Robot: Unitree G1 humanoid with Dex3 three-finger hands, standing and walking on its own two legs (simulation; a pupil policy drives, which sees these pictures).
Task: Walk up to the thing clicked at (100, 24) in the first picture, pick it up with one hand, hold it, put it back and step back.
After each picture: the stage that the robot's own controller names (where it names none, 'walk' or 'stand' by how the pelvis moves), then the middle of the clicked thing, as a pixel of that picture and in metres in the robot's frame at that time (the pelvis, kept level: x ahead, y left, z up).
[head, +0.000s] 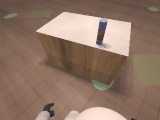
stand; (101, 33) +0.79 -0.05 +0.05
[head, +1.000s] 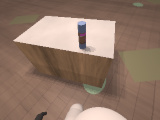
walk; (82, 36) +0.67 +0.16 +0.07
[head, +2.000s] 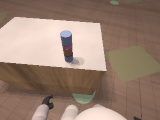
stand; (67, 48) +0.47 +0.21 +0.08
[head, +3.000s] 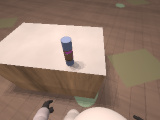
stand; (68, 53) +0.47 +0.21 +0.06
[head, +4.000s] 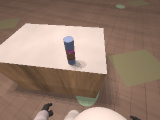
stand; (70, 52) +0.49 +0.20 +0.05
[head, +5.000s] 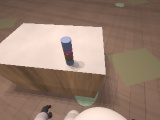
stand; (68, 52) +0.47 +0.21 +0.05
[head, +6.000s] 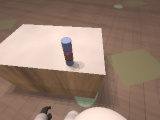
stand; (68, 53) +0.47 +0.21 +0.05
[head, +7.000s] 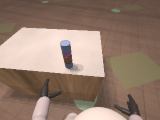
rise first; (67, 55) +0.46 +0.22 +0.05
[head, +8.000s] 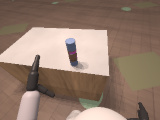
go down; (72, 53) +0.48 +0.22 +0.06
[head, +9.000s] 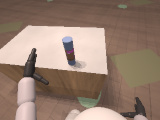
go down; (69, 52) +0.48 +0.21 +0.06
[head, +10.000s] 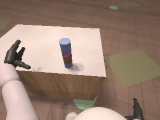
go down; (67, 55) +0.45 +0.20 +0.07
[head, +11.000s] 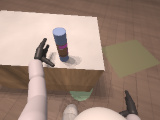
close in; (62, 47) +0.46 +0.21 +0.09
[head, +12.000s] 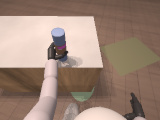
close; (60, 47) +0.46 +0.21 +0.11
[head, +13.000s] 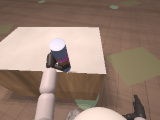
lift; (62, 58) +0.33 +0.19 +0.17
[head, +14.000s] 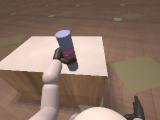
lift; (69, 53) +0.33 +0.16 +0.23
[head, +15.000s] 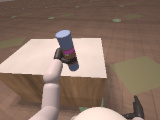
hold; (69, 53) +0.33 +0.15 +0.24
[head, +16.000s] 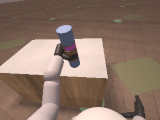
hold; (70, 49) +0.33 +0.14 +0.27
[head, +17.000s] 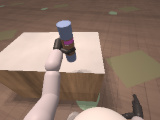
crouch; (68, 44) +0.40 +0.16 +0.23
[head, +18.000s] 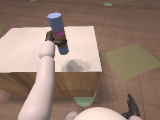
lower; (60, 37) +0.48 +0.20 +0.22
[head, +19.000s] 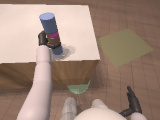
lower; (53, 37) +0.50 +0.21 +0.13
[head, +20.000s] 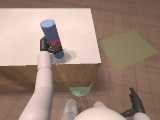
lower; (54, 42) +0.47 +0.22 +0.12
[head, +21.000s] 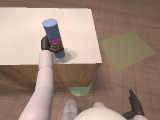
lower; (56, 42) +0.48 +0.21 +0.12
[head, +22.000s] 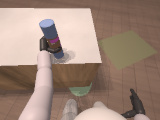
lower; (54, 42) +0.47 +0.22 +0.12
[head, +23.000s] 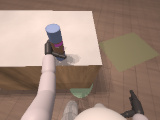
withdraw; (57, 45) +0.46 +0.21 +0.11
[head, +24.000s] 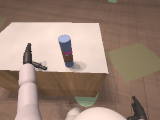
sink last; (67, 53) +0.43 +0.19 +0.09
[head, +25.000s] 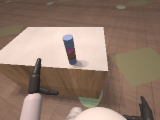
stand; (70, 51) +0.48 +0.21 +0.09
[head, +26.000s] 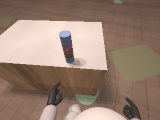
stand; (67, 49) +0.46 +0.20 +0.10
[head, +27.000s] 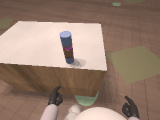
stand; (68, 49) +0.47 +0.20 +0.11
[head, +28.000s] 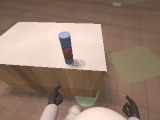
stand; (67, 50) +0.46 +0.20 +0.11
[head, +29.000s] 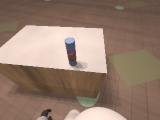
stand; (71, 53) +0.48 +0.19 +0.05
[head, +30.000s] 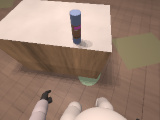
walk; (76, 29) +0.61 +0.17 +0.09
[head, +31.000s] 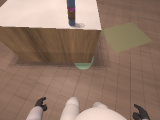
walk; (71, 11) +0.84 +0.26 +0.07
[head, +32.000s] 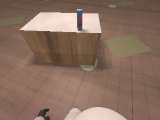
stand; (79, 20) +1.09 +0.24 +0.07
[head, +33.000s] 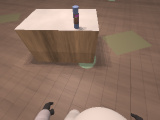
stand; (76, 18) +1.07 +0.25 +0.05
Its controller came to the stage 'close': yes
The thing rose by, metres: 0.21
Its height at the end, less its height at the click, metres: +0.00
